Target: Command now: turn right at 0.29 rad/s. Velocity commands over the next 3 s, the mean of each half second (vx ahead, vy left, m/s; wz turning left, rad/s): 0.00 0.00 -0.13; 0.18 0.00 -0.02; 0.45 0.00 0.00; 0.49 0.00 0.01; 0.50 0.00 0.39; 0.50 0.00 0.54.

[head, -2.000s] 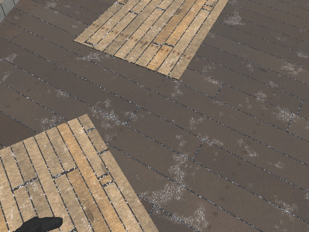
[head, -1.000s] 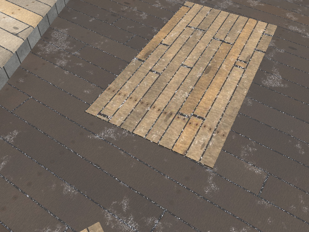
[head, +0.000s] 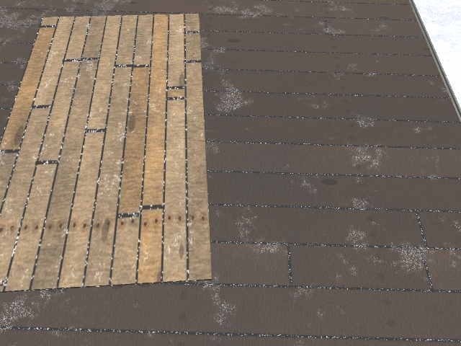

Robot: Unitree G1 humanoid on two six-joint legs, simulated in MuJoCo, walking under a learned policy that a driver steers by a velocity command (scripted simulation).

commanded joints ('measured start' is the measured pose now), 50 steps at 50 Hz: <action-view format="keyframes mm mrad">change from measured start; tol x32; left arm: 1 42 68 21 -50 3 -17 -7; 50 297 65 0 351 7 -182 -19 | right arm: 1 -27 -188 -47 -40 25 -9 5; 50 -55 -81 -2 67 41 -137 32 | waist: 1 31 191 -129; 4 -38 -227 -177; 50 99 -60 29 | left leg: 1 122 193 -163 -52 402 204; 5 -170 5 -58 263 -336 -57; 18 158 50 -138 -65 309 -15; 42 -17 218 -461 -275 -536 218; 50 -705 14 -127 686 -151 88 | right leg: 1 126 36 -69 -306 171 -51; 4 409 -281 299 -378 708 -241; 40 -64 25 -44 -117 -73 -119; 44 281 6 -21 -313 21 -178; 47 584 -358 646 -558 72 -383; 50 630 -314 419 -542 251 -315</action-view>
